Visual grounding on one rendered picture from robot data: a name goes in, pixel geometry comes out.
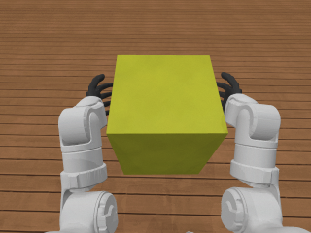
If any robot right hand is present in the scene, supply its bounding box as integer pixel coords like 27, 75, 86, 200
216, 72, 242, 113

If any robot left hand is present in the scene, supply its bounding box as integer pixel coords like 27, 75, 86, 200
86, 74, 114, 116

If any robot right forearm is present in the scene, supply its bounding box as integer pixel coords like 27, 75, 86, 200
224, 93, 283, 223

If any carton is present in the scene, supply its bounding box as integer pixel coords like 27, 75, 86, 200
106, 55, 228, 175

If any robot left upper arm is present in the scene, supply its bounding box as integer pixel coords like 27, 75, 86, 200
45, 190, 119, 233

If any robot left forearm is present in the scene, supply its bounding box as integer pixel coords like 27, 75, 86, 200
58, 96, 108, 227

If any robot right upper arm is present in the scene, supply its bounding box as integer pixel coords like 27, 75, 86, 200
221, 186, 311, 233

